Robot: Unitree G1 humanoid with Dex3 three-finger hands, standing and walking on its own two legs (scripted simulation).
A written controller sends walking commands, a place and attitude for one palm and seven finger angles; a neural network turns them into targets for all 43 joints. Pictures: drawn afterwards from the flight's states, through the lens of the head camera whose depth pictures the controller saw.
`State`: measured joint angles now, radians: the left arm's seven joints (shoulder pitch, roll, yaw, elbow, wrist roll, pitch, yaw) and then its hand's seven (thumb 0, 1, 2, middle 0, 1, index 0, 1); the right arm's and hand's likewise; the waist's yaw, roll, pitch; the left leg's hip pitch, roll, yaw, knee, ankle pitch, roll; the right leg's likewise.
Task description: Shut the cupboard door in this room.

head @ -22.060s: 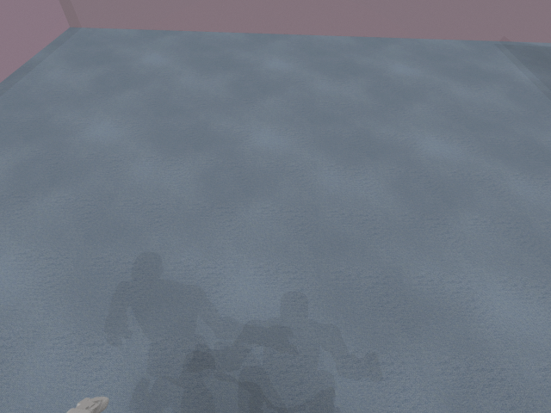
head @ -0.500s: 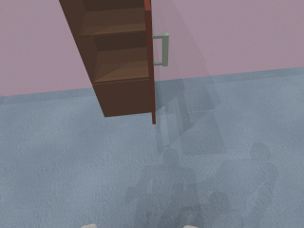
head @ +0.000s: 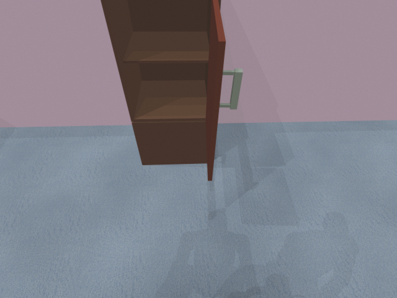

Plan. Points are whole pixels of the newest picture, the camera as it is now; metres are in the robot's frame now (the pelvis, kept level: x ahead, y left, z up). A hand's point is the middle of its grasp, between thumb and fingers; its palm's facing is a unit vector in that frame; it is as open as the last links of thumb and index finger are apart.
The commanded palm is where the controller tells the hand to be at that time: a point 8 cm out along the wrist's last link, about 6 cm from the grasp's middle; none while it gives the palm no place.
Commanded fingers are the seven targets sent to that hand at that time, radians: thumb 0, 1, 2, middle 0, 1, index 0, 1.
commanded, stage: stand and wait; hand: left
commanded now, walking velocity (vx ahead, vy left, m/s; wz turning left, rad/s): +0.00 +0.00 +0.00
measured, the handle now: (229, 90) +0.69 -0.03 +0.05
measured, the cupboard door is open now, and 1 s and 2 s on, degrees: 88 88 88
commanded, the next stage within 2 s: turn or walk to find it in 0.56 s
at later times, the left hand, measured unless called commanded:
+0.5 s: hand out of the picture +0.01 +0.16 -0.18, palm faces +0.04 -0.98 -0.19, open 7.3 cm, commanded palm none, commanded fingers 0.00 0.90 0.90 -0.20 -0.30 -0.20 -0.30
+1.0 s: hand out of the picture +0.03 +0.20 -0.20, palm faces +0.20 -0.96 -0.20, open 7.4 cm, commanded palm none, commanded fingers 0.00 0.90 0.90 -0.20 -0.30 -0.20 -0.30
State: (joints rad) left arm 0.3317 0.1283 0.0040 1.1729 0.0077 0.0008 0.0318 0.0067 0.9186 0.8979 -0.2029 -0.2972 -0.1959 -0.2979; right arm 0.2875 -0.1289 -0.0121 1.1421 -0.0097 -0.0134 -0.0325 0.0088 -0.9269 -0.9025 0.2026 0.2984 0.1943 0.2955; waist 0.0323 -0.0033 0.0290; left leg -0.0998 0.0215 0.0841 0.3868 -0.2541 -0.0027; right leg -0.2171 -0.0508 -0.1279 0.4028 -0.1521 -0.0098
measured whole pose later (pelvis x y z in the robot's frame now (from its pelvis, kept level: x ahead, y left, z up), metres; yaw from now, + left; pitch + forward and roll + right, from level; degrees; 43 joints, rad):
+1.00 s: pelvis +0.01 +0.01 -0.02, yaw +9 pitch +0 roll +0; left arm 0.22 0.18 0.07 1.02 0.02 0.03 0.02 0.01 0.91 0.90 -0.21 -0.30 -0.20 -0.30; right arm 0.28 -0.16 -0.06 1.03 -0.03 0.02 0.00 0.00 -0.91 -0.90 0.20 0.30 0.19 0.30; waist 0.00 -0.02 0.05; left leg -0.28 0.03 0.06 0.67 -0.39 0.01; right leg -0.35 -0.13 -0.23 0.72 -0.42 0.02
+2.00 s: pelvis +0.10 -0.03 +0.00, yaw +28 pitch +0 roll +0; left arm 0.24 0.21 0.05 1.04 0.02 0.04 0.02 0.01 0.91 0.90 -0.20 -0.30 -0.20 -0.30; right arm 0.15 -0.17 -0.04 1.03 -0.02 0.02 -0.01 0.00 -0.92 -0.90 0.21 0.30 0.20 0.30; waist 0.03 -0.02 0.07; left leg -0.20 -0.03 -0.01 0.44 -0.24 0.02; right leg -0.39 -0.07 -0.05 0.92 -0.47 0.06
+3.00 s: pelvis +0.10 -0.07 -0.01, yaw +20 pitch +0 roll +0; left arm 0.20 0.21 0.07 0.97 0.02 0.03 0.01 0.01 0.91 0.90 -0.20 -0.30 -0.20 -0.30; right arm 0.11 -0.25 -0.08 0.99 -0.01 0.05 -0.02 0.00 -0.91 -0.90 0.20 0.30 0.19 0.30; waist 0.04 0.02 0.13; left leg -0.44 0.06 0.03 1.06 -0.45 -0.06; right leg -0.29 0.00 -0.04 0.56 -0.28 -0.02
